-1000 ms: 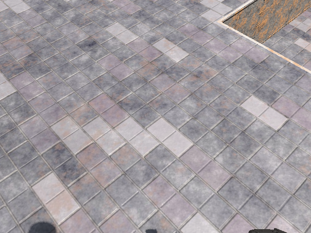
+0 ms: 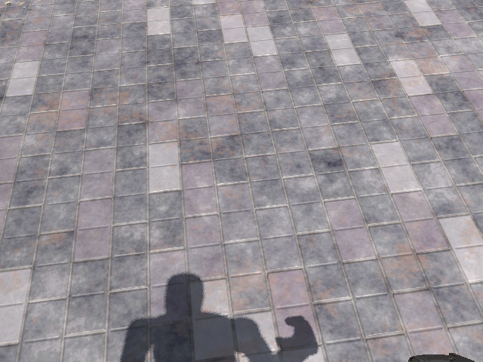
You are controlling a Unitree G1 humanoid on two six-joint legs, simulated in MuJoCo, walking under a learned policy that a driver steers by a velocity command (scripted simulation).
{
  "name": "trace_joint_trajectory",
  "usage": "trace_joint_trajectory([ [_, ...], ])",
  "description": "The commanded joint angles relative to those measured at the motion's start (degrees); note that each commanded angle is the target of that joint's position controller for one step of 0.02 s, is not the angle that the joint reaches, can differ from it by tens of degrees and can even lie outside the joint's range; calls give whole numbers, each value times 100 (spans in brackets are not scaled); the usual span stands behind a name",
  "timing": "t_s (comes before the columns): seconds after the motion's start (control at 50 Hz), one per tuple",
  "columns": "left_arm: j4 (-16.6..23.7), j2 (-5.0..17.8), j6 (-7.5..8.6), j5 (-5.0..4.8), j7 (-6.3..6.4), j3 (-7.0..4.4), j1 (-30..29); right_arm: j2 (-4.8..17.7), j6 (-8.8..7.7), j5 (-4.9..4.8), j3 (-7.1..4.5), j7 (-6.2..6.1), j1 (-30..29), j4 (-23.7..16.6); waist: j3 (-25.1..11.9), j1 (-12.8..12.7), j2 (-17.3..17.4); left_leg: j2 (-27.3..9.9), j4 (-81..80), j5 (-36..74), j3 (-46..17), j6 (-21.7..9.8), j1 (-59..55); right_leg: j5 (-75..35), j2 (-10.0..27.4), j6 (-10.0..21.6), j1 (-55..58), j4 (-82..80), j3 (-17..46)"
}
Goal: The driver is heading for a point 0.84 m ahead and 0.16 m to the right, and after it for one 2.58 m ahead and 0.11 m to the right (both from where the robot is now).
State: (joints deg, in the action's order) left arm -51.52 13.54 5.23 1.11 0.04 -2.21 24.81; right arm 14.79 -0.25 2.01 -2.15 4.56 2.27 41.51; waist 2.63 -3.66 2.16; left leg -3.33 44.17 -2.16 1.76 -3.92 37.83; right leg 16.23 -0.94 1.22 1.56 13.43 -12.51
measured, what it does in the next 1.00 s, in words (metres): walks ahead, turning right: left foot, then right foot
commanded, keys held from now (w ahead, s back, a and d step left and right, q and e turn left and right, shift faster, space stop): w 0.14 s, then w+e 0.86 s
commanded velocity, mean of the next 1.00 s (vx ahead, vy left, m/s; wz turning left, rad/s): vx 0.50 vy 0.00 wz -0.24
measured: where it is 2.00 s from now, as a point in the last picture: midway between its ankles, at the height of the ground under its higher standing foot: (291, 260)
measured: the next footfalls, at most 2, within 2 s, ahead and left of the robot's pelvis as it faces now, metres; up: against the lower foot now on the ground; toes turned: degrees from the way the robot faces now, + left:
left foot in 0.12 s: +0.22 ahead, +0.10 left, +0.00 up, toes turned +7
right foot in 0.68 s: +0.50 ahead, -0.05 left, +0.00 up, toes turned -13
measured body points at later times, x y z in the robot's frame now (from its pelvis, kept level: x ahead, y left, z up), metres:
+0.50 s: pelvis +0.26 +0.05 +0.00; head +0.28 +0.06 +0.45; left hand +0.36 +0.30 -0.14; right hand +0.25 -0.21 -0.13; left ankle +0.18 +0.10 -0.74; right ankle +0.40 -0.10 -0.68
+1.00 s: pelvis +0.52 -0.01 +0.00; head +0.55 -0.03 +0.45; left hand +0.62 +0.26 -0.12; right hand +0.61 -0.30 -0.11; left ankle +0.71 +0.13 -0.67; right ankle +0.47 -0.04 -0.74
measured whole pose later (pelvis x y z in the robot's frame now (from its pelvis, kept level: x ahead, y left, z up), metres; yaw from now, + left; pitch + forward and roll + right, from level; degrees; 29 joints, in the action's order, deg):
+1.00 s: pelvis +0.52 -0.01 +0.00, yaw -19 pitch +1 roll +0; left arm -50.5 15.4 2.6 -0.1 -0.6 -4.0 21.5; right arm 14.6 -1.9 2.5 -1.3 0.9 6.2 43.3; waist 2.4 -2.5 1.6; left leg -7.0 50.1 -7.6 -3.0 3.0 38.2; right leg 12.3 -8.6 7.7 -5.6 17.4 4.4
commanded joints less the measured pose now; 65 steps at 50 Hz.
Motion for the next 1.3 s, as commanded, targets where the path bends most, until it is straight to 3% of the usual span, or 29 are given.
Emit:
trace_joint_trajectory([
  [0.02, 196, 862, 14, 5, 64, -173, 140, 196, -75, 37, 19, 25, -646, -566, 271, 48, -645, 119, -612, -325, 328, -167, -254, -2984, 1615, 591, -21, -229, 424],
  [0.08, 14, 1044, -115, 25, 96, -180, 317, 287, -110, 99, -31, -79, -193, -441, -76, 292, -788, 637, -1054, -1203, 559, -485, -1263, -5248, 1684, 555, 306, 916, 189],
  [0.12, 48, 1011, -173, -16, 91, -127, 266, 588, -223, 187, -197, -199, 1470, 139, -1015, 998, -534, 702, -1639, -952, 217, -805, -3586, -4666, 1499, 401, -617, 2992, -52],
  [0.14, 400, 480, -134, -152, 6, 22, 391, 1155, -234, 276, -346, -309, 2165, 223, -1899, 1121, 523, -1029, -1771, -1642, -2082, -1332, -5623, -1827, 1045, 132, -2663, 4993, -150],
  [0.16, 500, 630, -137, -140, -26, -45, 371, 1392, -169, 34, -406, -371, 2315, 218, -2363, 1033, 862, -2148, -2577, -806, -4256, -1795, -5988, 1509, 175, 6, -3779, 6436, 508],
  [0.18, 594, 897, -159, -89, -4, -139, -319, 1244, -148, -61, -385, -430, 2054, 259, -1598, 1046, 85, -1829, -2545, -76, -3158, -1574, -5457, 948, 469, 75, -4237, 6544, 1166],
  [0.22, 498, 602, -129, -144, -53, -66, -369, 682, -269, -69, -229, -446, 1464, 354, -538, 560, -154, -1302, -2888, 710, -1737, -1070, -3881, 378, 757, 155, -3765, 5658, 1347],
  [0.24, 390, 550, -227, -43, -72, -71, -185, 507, -333, -96, -168, -444, 1273, 395, -331, 334, -59, -1077, -3082, 746, -1323, -853, -3370, 281, 795, 131, -3417, 5366, 1402],
  [0.34, 265, 373, -454, 17, -217, -133, -298, 454, -570, -115, -143, -440, 1488, 642, -4, 206, 114, -813, -3712, 702, -428, -571, -2985, -592, 676, 84, -3560, 4998, 1497],
  [0.56, 905, 150, -380, 73, -325, 15, -2197, 443, -555, -88, -57, -620, 2409, 1201, 447, 665, 74, -951, -3421, 2399, 694, -275, -4306, -1528, 382, 310, -4119, 2606, 669],
  [0.62, 900, 248, -390, 74, -292, -22, -1917, 667, -496, -61, -86, -690, 2322, 1254, 133, 428, 276, -1040, -2489, 4704, 971, -156, -4630, -740, -73, 652, -3342, 2339, 291],
  [0.66, 675, 457, -369, 93, -240, -131, -1046, 862, -415, -32, -139, -715, 2160, 1212, -399, 15, 392, -1106, -1025, 5436, 1064, -179, -4521, -183, -415, 952, -2311, 2170, 260],
  [0.68, 443, 639, -318, 139, -204, -238, -278, 918, -382, -55, -155, -692, 2035, 1140, -813, -380, 233, -1006, 230, 4584, 1132, -154, -3974, -295, -480, 1155, -1212, 1645, 486],
  [0.7, 311, 1180, -314, 187, -118, -425, 421, 752, -415, -83, -115, -649, 1976, 941, -1326, -668, -405, -687, 2102, 2203, 1188, -34, -2710, 140, 597, 1556, 110, 1342, 1942],
  [0.72, 435, 1687, -376, 87, -93, -560, 24, 300, -484, -162, -58, -516, 2060, 535, -1620, -134, -1771, 768, 4132, -2796, 596, 276, -134, -409, 2060, 2556, 1528, 637, 5316],
  [0.74, 422, 1535, -414, -100, -97, -549, -33, 626, -560, -55, -89, -485, 1481, 439, -1362, -326, -593, 373, 4199, -2375, -502, 194, 520, -541, 1969, 2485, 1344, 356, 5090],
  [0.78, 410, 964, -406, -72, -50, -399, -535, 565, -666, -144, -68, -463, 1345, 356, -244, 161, 100, -82, 3199, -1629, -447, 219, 288, -1422, 1638, 1974, -132, 92, 3865],
  [0.8, 432, 827, -365, -88, -30, -352, -732, 518, -580, -53, -66, -468, 1334, 343, -80, 355, 157, -204, 2794, -1613, -467, 304, -21, -1828, 1335, 1781, -630, 36, 3436],
  [0.84, 468, 769, -255, -117, -31, -306, -826, 405, -342, 86, -38, -435, 1527, 359, -169, 538, -62, -239, 2345, -1579, -382, 476, -499, -2388, 985, 1664, -1088, -70, 2946],
  [0.88, 426, 946, -172, -124, -45, -343, -681, 338, -218, 93, -23, -405, 1362, 240, -172, 557, -192, -229, 1888, -1353, -243, 608, -463, -2695, 780, 1622, -1256, -125, 2707],
  [1.08, 398, 1121, -235, -45, 13, -394, 231, 405, -279, -24, 69, -328, -619, -524, -78, -200, -622, 128, -621, 15, -204, 648, -20, -2952, 692, 1192, -255, 347, 3102],
  [1.14, 545, 1263, -223, -4, 72, -427, -84, 603, -358, -55, 29, -347, -282, -523, -126, 88, -718, 272, -1257, -362, -347, 458, -934, -3146, 817, 968, -352, 703, 3378],
  [1.18, 636, 1341, -176, -23, 21, -435, -414, 853, -446, -54, -87, -442, 914, -175, -608, 683, -528, 488, -1760, -567, -246, 243, -2668, -3746, 489, 716, -783, 1860, 3237],
  [1.2, 709, 1088, -125, -89, -42, -361, -392, 1170, -516, 47, -181, -531, 1720, -71, -1256, 1016, -47, -267, -1970, -1143, -956, -1, -3949, -2948, 91, 563, -1356, 3206, 2888],
  [1.22, 878, 491, -107, -248, -30, -213, -8, 1632, -496, 194, -275, -607, 2191, -111, -1914, 945, 942, -1833, -2275, -1385, -3033, -460, -5228, 0, -634, 333, -2711, 4877, 2111],
  [1.24, 852, 736, -143, -130, -3, -231, 476, 1642, -417, 84, -317, -570, 1931, -61, -2025, 551, 1487, -2231, -2673, -561, -4685, -1026, -5090, 1587, -770, 307, -3420, 5621, 1973],
  [1.26, 587, 869, -226, -14, 41, -249, 425, 1033, -399, -11, -202, -525, 1526, -131, -1248, 402, 485, -2034, -2552, -133, -3944, -1090, -4330, 1170, -420, 290, -3470, 5975, 2097],
  [1.28, 572, 796, -242, 43, 10, -219, 61, 595, -425, -77, -90, -475, 1322, -100, -757, 434, -39, -1675, -2528, 857, -3005, -1041, -3684, 902, -335, 220, -3319, 5807, 2046],
  [1.3, 632, 696, -266, 53, -13, -198, -154, 403, -441, -75, -19, -454, 1202, -42, -590, 347, -18, -1359, -2565, 1686, -2323, -895, -3363, 822, -202, 163, -3212, 5502, 1988],
])
Velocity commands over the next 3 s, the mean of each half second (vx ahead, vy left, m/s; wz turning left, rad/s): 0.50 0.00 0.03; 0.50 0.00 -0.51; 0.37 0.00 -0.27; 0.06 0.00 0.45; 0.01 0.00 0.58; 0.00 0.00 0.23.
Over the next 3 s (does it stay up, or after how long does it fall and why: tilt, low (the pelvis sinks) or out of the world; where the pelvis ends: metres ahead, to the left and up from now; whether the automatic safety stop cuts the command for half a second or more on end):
stays up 0.74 -0.05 0.00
